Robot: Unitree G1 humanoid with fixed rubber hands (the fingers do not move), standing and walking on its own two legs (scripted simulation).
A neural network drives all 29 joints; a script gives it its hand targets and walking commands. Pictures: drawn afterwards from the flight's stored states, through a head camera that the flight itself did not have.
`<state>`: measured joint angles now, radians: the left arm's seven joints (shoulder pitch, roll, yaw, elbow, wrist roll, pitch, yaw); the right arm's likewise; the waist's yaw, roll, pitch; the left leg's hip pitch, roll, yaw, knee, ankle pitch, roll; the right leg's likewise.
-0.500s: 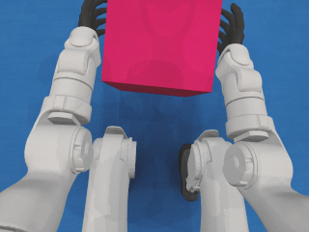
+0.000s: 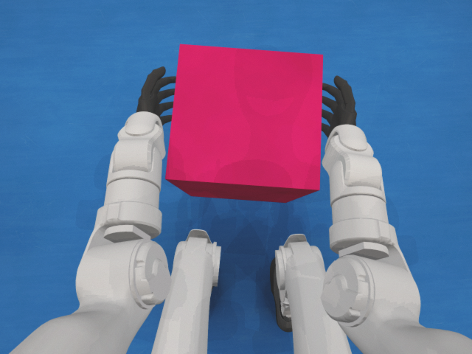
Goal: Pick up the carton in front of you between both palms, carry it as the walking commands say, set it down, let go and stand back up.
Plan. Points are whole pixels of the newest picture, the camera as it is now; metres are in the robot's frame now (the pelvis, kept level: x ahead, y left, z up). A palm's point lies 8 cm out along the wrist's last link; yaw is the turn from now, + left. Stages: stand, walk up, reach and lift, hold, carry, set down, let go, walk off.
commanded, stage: reach and lift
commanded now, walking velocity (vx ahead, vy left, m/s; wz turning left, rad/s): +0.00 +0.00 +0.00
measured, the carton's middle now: (243, 139) +0.47 +0.02 -0.13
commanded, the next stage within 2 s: none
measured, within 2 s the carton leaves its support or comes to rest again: neither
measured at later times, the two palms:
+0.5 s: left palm (116, 91) +0.44 +0.16 +0.10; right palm (418, 103) +0.44 -0.14 +0.11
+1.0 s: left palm out of the picture +0.39 +0.16 +0.25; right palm out of the picture +0.40 -0.14 +0.26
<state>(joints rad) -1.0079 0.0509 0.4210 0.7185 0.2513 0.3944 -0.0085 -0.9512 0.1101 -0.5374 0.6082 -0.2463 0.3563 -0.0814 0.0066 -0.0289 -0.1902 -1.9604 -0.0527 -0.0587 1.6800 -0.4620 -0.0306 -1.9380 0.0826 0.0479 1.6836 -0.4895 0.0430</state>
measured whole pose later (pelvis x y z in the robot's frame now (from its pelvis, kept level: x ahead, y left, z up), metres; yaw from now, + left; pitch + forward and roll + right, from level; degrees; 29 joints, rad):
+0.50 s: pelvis +0.04 +0.00 +0.14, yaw +1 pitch +28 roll +0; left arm -0.65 -0.07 0.38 0.64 0.22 0.36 0.02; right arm -0.61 0.14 -0.44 0.57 -0.23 0.33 -0.05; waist 0.00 -0.01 -0.21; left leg -1.30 -0.05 -0.07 1.23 -0.43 -0.02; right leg -1.28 0.06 0.06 1.24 -0.46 0.02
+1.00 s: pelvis +0.08 +0.00 +0.25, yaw +2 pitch +5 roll +0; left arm -0.35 -0.14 0.30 0.47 0.25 0.49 0.01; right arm -0.35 0.18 -0.33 0.45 -0.26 0.47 -0.02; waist -0.01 -0.01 -0.09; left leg -0.43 -0.03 -0.08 0.60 -0.25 -0.01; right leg -0.42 0.03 0.07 0.61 -0.28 0.00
